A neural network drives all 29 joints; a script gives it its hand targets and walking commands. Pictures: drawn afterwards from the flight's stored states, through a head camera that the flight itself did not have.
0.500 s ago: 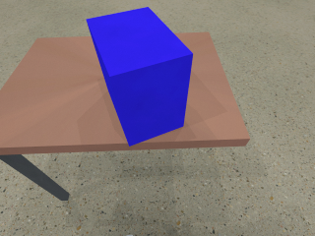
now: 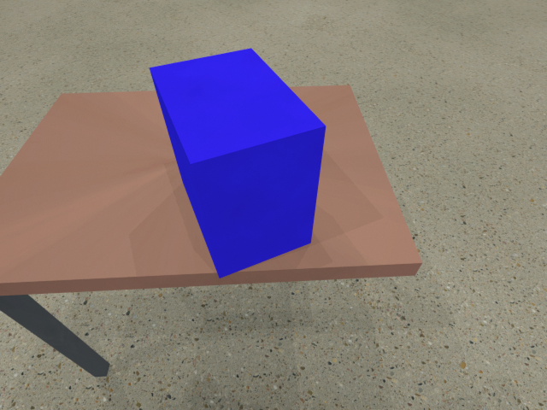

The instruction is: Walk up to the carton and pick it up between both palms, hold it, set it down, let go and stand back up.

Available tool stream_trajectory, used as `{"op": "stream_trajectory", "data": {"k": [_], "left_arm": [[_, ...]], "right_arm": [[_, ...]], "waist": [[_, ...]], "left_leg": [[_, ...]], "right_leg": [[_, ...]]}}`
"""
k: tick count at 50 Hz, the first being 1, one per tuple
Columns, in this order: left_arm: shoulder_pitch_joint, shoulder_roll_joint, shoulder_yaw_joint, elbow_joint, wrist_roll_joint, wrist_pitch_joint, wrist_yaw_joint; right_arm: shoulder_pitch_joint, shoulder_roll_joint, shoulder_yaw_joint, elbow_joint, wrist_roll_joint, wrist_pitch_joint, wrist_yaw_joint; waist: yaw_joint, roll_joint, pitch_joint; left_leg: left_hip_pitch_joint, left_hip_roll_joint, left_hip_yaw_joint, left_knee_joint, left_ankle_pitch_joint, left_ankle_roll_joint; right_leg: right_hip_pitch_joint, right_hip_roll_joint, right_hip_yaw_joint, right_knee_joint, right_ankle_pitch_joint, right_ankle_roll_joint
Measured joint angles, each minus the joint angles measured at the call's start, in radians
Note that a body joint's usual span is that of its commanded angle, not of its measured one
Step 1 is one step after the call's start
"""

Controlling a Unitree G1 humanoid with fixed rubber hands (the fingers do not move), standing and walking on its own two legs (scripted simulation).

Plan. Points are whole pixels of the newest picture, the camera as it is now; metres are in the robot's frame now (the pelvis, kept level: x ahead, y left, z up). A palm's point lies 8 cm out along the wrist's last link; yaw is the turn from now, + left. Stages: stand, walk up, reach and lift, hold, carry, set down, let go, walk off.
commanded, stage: walk up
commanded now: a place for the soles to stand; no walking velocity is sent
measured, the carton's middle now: (235, 161) +0.54 +0.08 +0.06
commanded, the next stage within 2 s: none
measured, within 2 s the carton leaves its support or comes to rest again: neither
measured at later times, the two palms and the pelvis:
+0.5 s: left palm out of the picture +0.12 +0.40 -0.15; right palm out of the picture +0.14 -0.13 -0.11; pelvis +0.10 +0.13 -0.01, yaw -1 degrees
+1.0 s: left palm (94, 354) +0.25 +0.32 -0.11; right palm (405, 399) +0.18 -0.19 -0.13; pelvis +0.13 +0.07 -0.01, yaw +0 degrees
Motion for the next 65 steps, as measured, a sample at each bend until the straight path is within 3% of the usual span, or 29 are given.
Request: {"op": "stream_trajectory", "data": {"k": [3, 6, 10, 14, 17, 19, 21, 24, 29, 36, 40, 43, 44, 47, 50, 53, 55, 57, 59, 65], "left_arm": [[0.058, -0.009, 0.014, -0.003, 0.036, -0.018, 0.016], [0.119, 0.000, 0.028, 0.013, 0.055, -0.031, 0.037], [0.175, 0.010, 0.043, 0.048, 0.051, -0.038, 0.043], [0.212, 0.033, 0.061, 0.063, 0.040, -0.032, 0.032], [0.221, 0.057, 0.064, 0.059, 0.035, -0.017, 0.023], [0.193, 0.073, 0.061, 0.060, 0.031, 0.000, 0.020], [0.164, 0.071, 0.056, 0.045, 0.029, 0.027, 0.021], [0.115, 0.069, 0.045, 0.025, 0.029, 0.049, 0.027], [0.040, 0.063, 0.032, -0.014, 0.028, 0.038, 0.023], [-0.069, 0.066, 0.031, -0.036, 0.030, 0.081, 0.015], [-0.113, 0.057, 0.027, -0.050, 0.015, 0.076, 0.009], [-0.133, 0.024, 0.023, -0.046, 0.011, 0.059, -0.002], [-0.134, 0.012, 0.016, -0.045, 0.011, 0.054, -0.005], [-0.125, -0.003, 0.003, -0.044, -0.010, 0.046, -0.004], [-0.126, -0.013, 0.000, -0.050, -0.007, 0.042, 0.005], [-0.125, -0.008, -0.003, -0.058, -0.002, 0.038, 0.013], [-0.125, 0.001, -0.004, -0.054, -0.004, 0.042, 0.015], [-0.124, 0.022, -0.001, -0.032, -0.012, 0.044, 0.013], [-0.104, 0.024, -0.003, -0.014, -0.023, 0.045, 0.010], [-0.026, 0.001, -0.015, 0.031, -0.013, 0.025, -0.006]], "right_arm": [[0.033, -0.012, -0.023, -0.010, -0.034, 0.027, 0.022], [0.057, -0.026, -0.034, -0.013, -0.044, 0.040, 0.035], [0.062, -0.046, -0.054, -0.016, -0.039, 0.040, 0.045], [0.046, -0.031, -0.064, -0.030, -0.029, 0.035, 0.053], [0.049, -0.010, -0.063, -0.053, -0.023, -0.005, 0.036], [0.036, 0.021, -0.055, -0.050, -0.030, -0.024, 0.014], [0.036, 0.042, -0.034, -0.046, -0.026, -0.019, -0.003], [0.056, 0.065, -0.013, -0.034, -0.011, -0.001, -0.017], [0.091, 0.057, -0.003, -0.033, -0.022, -0.012, -0.036], [0.087, 0.046, -0.003, -0.051, -0.019, -0.017, -0.057], [0.078, 0.031, 0.001, -0.078, -0.016, -0.005, -0.052], [0.060, -0.001, -0.004, -0.076, -0.008, 0.010, -0.046], [0.055, -0.011, -0.006, -0.076, -0.002, 0.014, -0.044], [0.052, -0.016, -0.012, -0.081, 0.014, 0.026, -0.049], [0.036, -0.013, -0.018, -0.078, 0.018, 0.027, -0.052], [0.013, -0.002, -0.017, -0.087, 0.013, 0.018, -0.051], [-0.003, 0.010, -0.014, -0.097, 0.009, 0.008, -0.048], [-0.027, 0.038, -0.008, -0.090, 0.001, 0.000, -0.041], [-0.023, 0.048, -0.002, -0.091, 0.001, -0.002, -0.033], [-0.010, 0.035, -0.006, -0.065, 0.023, 0.000, -0.012]], "waist": [[0.012, 0.019, -0.022], [0.040, 0.025, -0.023], [0.060, 0.065, 0.005], [0.071, 0.061, 0.018], [0.062, 0.018, 0.030], [0.052, -0.049, 0.060], [0.047, -0.068, 0.064], [0.018, -0.073, 0.050], [-0.008, -0.068, 0.053], [-0.031, -0.055, 0.097], [-0.043, -0.042, 0.100], [-0.041, 0.015, 0.100], [-0.042, 0.038, 0.096], [-0.022, 0.029, 0.063], [-0.005, 0.024, 0.050], [0.016, 0.012, 0.053], [0.019, -0.002, 0.061], [0.021, -0.058, 0.080], [0.019, -0.075, 0.058], [0.028, -0.035, -0.003]], "left_leg": [[-0.082, -0.019, -0.032, 0.225, -0.172, 0.003], [-0.160, -0.018, -0.045, 0.369, -0.138, -0.011], [-0.222, 0.032, -0.094, 0.360, -0.041, -0.032], [-0.213, 0.065, -0.110, 0.248, 0.043, -0.023], [-0.126, 0.049, -0.091, 0.131, 0.115, -0.020], [-0.117, 0.005, -0.049, 0.192, 0.055, -0.028], [-0.100, 0.004, -0.028, 0.210, 0.011, -0.020], [-0.044, 0.006, -0.029, 0.125, 0.035, -0.010], [0.019, -0.008, -0.016, 0.001, 0.078, 0.001], [0.005, -0.007, -0.010, 0.030, 0.050, -0.005], [-0.033, 0.010, -0.018, 0.076, 0.031, -0.028], [-0.067, 0.055, -0.052, 0.149, -0.006, -0.048], [-0.075, 0.064, -0.073, 0.166, -0.010, -0.032], [-0.093, 0.019, -0.082, 0.269, -0.187, -0.015], [-0.100, -0.011, -0.083, 0.331, -0.250, -0.017], [-0.076, -0.025, -0.075, 0.259, -0.204, -0.025], [-0.035, -0.033, -0.070, 0.136, -0.076, -0.018], [-0.001, -0.060, -0.057, 0.075, 0.045, -0.002], [0.007, -0.067, -0.061, 0.049, 0.040, 0.001], [0.025, -0.049, -0.084, -0.004, 0.053, -0.008]], "right_leg": [[0.011, -0.008, 0.000, 0.009, -0.069, -0.023], [0.045, -0.034, 0.013, -0.036, -0.013, -0.019], [0.110, -0.047, 0.010, -0.076, -0.002, 0.035], [0.137, -0.074, 0.017, -0.045, -0.058, 0.055], [0.110, -0.115, 0.038, 0.091, -0.159, 0.054], [0.055, -0.140, 0.094, 0.267, -0.231, 0.021], [-0.025, -0.087, 0.105, 0.451, -0.276, 0.020], [-0.112, -0.030, 0.030, 0.577, -0.233, 0.033], [-0.186, -0.029, -0.006, 0.522, -0.145, 0.047], [-0.190, -0.060, 0.024, 0.409, -0.113, 0.057], [-0.129, -0.071, 0.004, 0.238, -0.094, 0.047], [-0.062, -0.033, -0.032, 0.112, -0.021, 0.025], [-0.056, -0.018, -0.047, 0.107, -0.023, 0.019], [-0.065, -0.029, -0.043, 0.128, -0.046, 0.005], [-0.055, -0.030, -0.061, 0.109, -0.038, 0.000], [-0.060, -0.018, -0.078, 0.098, -0.024, -0.013], [-0.070, -0.013, -0.090, 0.113, -0.026, -0.017], [-0.067, -0.039, -0.077, 0.133, -0.033, -0.016], [-0.058, -0.044, -0.082, 0.108, -0.022, -0.009], [-0.011, -0.024, -0.107, 0.002, 0.032, -0.018]]}}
